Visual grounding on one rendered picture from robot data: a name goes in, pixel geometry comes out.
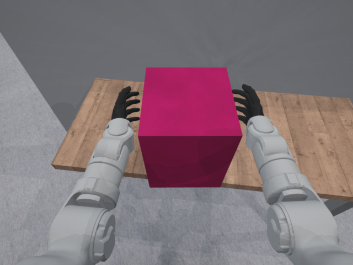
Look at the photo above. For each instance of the table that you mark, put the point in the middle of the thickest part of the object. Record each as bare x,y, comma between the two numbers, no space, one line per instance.
318,131

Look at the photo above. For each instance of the robot left hand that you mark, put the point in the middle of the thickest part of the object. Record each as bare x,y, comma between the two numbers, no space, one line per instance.
119,110

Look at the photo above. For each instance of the robot right hand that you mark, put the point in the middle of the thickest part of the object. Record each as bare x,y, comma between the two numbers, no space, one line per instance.
251,102

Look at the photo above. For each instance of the robot left forearm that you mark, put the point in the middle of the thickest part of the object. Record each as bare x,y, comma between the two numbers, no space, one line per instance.
99,186

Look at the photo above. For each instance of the carton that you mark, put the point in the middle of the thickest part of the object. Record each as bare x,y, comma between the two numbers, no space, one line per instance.
189,129

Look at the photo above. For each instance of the robot right forearm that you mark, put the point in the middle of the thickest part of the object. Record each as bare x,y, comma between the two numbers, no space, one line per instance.
282,180

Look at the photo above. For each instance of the right robot upper arm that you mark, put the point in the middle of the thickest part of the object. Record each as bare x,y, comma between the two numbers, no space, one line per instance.
306,233

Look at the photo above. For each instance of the left robot upper arm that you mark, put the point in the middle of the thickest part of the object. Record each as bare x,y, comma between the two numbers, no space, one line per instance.
80,235

